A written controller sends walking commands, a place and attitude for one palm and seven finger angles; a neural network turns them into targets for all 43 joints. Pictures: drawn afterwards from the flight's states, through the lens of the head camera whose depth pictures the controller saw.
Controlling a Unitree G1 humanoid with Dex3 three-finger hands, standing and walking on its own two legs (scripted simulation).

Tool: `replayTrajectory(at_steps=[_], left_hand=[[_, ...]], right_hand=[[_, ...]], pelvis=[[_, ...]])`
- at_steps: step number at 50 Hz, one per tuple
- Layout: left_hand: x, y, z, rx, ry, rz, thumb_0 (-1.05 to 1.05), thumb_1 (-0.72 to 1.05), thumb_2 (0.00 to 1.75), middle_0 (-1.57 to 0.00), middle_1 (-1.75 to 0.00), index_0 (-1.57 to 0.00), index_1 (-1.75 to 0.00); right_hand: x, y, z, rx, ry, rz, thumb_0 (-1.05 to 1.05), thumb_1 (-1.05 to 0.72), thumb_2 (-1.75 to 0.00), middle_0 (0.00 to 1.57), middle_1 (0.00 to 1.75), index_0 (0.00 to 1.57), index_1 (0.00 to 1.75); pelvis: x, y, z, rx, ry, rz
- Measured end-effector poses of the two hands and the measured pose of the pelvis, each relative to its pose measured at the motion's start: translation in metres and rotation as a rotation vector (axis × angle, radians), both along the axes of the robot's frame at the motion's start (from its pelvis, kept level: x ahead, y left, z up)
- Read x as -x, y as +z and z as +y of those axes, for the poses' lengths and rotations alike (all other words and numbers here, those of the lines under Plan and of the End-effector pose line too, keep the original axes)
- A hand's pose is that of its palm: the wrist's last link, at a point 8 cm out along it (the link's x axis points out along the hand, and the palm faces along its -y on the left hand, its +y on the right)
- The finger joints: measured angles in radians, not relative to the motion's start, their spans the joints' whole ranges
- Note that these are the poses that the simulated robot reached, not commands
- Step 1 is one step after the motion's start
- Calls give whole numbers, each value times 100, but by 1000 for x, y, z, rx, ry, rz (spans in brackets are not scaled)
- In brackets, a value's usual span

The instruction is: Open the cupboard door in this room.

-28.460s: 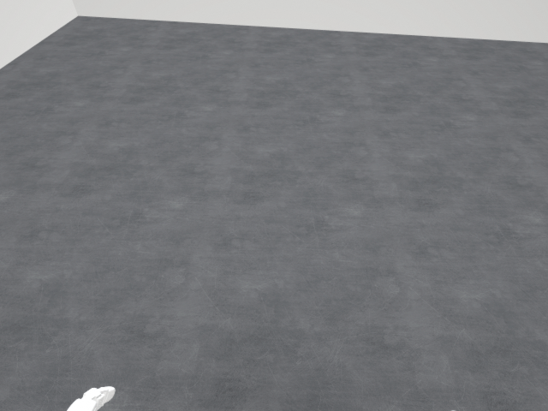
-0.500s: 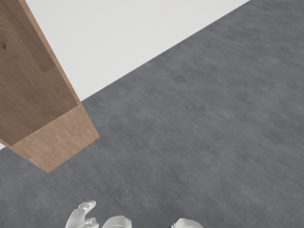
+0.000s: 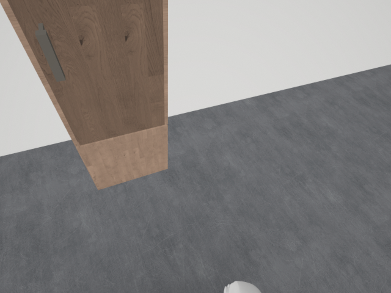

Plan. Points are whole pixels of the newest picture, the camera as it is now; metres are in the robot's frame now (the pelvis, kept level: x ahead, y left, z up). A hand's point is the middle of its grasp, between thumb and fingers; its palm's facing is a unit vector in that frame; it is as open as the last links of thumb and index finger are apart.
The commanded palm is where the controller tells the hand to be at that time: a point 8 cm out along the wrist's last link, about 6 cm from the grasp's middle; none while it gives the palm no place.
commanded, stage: turn to face it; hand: left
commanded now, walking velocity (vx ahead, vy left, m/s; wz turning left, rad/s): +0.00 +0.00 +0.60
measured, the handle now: (51, 53) +0.64 +0.44 +0.08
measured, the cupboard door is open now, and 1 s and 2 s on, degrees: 0 0 0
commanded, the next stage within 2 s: take the last steps up to it in 0.64 s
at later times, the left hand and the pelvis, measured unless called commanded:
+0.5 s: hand out of the picture +0.05 +0.17 -0.15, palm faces +0.25 -0.93 -0.26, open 7.4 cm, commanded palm none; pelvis -0.03 -0.06 +0.00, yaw +16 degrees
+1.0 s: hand out of the picture -0.17 +0.05 -0.16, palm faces +0.54 -0.82 -0.21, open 7.4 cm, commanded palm none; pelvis -0.04 -0.08 +0.00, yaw +27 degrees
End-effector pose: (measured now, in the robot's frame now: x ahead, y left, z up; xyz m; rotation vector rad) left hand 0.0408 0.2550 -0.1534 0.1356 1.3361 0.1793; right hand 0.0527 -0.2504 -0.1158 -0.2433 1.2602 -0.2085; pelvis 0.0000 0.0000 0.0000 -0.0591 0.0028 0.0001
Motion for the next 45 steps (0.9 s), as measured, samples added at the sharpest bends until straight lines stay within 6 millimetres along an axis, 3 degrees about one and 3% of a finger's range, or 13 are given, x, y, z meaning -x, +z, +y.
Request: replayTrajectory(at_steps=[6,11,19,24,27,36,41,45], left_hand=[[13,11,17,-29,55,-21,1,91,89,-19,-30,-19,-30],[11,15,16,-46,89,-71,1,91,89,-19,-30,-19,-30],[-1,27,-11,-63,115,-175,1,91,89,-19,-30,-19,-30],[6,36,-39,-90,143,-219,1,91,89,-19,-30,-20,-30],[24,37,-57,-121,170,-222,0,91,89,-20,-30,-20,-30],[103,48,-104,-128,314,-107,1,91,89,-20,-30,-20,-30],[144,43,-125,-95,396,-51,1,91,89,-20,-30,-20,-30],[184,36,-143,-47,468,9,1,91,89,-20,-30,-20,-30]], right_hand=[[0,5,9,-8,43,18,0,-91,-90,20,30,21,30],[3,3,7,-19,73,29,0,-91,-90,20,30,21,30],[7,-10,-17,-41,128,57,0,-91,-90,20,30,21,30],[3,-25,-43,-65,169,69,0,-91,-90,20,30,21,30],[-5,-37,-59,-87,191,65,0,-91,-90,20,30,21,30],[-37,-35,-79,-103,308,65,0,-91,-90,19,30,20,30],[-50,-35,-71,-91,386,94,0,-91,-90,19,30,20,30],[-66,-30,-50,-89,462,86,1,-92,-90,19,30,20,30]], pelvis=[[5,7,4,2,58,8],[11,7,-1,-7,114,6],[24,3,-26,-25,211,17],[31,-2,-53,-45,264,25],[33,-8,-71,-65,285,23],[35,4,-97,-111,384,0],[38,5,-100,-112,427,13],[39,6,-94,-101,454,23]])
